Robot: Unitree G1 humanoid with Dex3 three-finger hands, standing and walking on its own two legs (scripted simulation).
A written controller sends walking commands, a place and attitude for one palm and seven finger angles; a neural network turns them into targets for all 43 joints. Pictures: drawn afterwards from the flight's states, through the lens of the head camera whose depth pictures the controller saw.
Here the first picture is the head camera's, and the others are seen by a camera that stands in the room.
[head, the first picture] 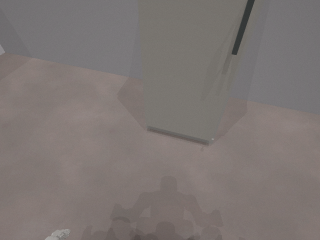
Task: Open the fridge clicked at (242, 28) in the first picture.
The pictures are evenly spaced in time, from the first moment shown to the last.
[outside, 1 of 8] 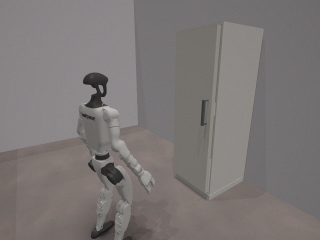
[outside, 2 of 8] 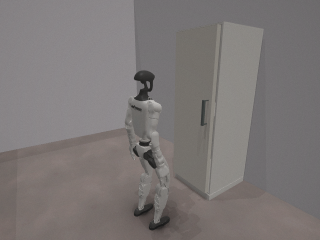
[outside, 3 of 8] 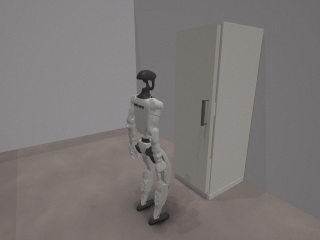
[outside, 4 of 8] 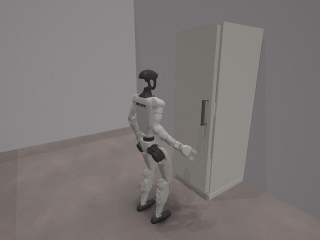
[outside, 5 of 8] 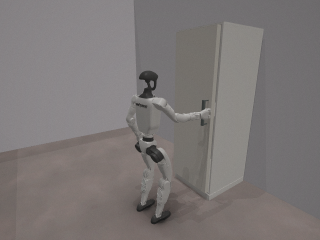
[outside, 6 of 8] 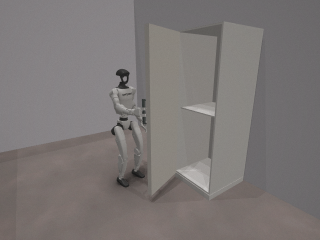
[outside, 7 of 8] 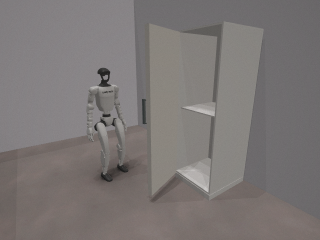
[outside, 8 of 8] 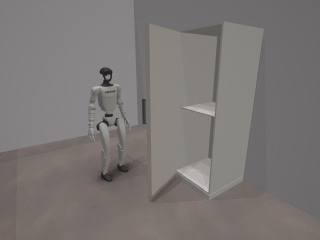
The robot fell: no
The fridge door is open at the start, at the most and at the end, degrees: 0 73 68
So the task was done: yes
